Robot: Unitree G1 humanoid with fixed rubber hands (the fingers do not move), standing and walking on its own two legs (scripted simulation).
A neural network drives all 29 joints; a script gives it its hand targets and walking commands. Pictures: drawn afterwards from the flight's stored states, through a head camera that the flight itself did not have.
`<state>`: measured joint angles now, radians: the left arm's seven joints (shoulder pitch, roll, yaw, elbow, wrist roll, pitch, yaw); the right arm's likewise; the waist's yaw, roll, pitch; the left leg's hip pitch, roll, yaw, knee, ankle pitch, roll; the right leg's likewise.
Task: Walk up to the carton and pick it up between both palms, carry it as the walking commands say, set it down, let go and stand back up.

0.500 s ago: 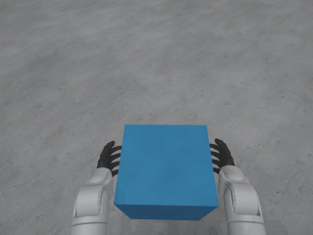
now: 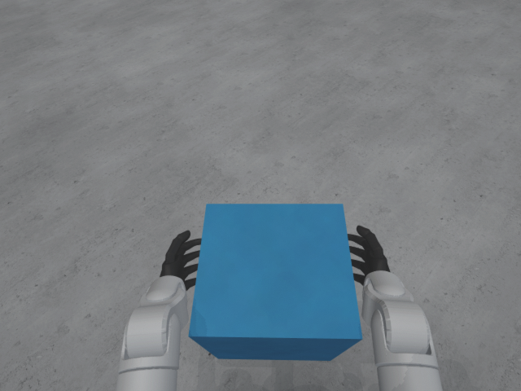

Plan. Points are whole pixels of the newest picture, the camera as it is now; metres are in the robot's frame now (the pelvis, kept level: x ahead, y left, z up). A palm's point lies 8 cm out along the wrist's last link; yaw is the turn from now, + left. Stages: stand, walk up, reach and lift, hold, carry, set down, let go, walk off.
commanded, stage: carry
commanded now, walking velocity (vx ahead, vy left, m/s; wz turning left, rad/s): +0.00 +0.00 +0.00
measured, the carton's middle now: (274, 289) +0.28 +0.01 -0.05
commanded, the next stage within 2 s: none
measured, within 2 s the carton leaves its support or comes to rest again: neither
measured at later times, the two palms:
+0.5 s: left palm (184, 184) +0.46 +0.18 +0.02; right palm (340, 180) +0.47 -0.12 +0.01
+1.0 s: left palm (178, 115) +0.68 +0.23 +0.02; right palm (306, 109) +0.68 -0.07 +0.02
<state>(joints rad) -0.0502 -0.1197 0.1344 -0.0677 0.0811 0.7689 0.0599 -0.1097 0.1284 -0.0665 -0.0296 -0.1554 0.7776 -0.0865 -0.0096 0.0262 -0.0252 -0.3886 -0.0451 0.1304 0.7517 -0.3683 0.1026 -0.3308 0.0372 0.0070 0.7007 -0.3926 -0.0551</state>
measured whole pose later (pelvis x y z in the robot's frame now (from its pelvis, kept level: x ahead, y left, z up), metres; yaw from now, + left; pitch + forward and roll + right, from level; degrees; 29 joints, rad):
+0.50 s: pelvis +0.20 +0.02 -0.02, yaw +0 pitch +4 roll -1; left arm -0.06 -0.12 0.14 -0.06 0.08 0.79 0.06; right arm -0.11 0.13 -0.08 -0.02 -0.16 0.79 -0.08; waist -0.01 0.08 -0.06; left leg -0.16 -0.02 0.10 0.73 -0.62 0.08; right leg -0.43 0.04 -0.04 0.82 -0.43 -0.04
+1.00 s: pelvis +0.41 +0.07 +0.00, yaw +0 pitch +4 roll -3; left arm -0.08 -0.11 0.12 -0.06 0.08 0.78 0.07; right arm -0.12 0.13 -0.09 -0.02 -0.16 0.77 -0.08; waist -0.01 0.07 -0.03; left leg -0.23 -0.03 0.07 0.72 -0.54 0.10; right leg -0.38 0.01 -0.05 0.91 -0.51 -0.04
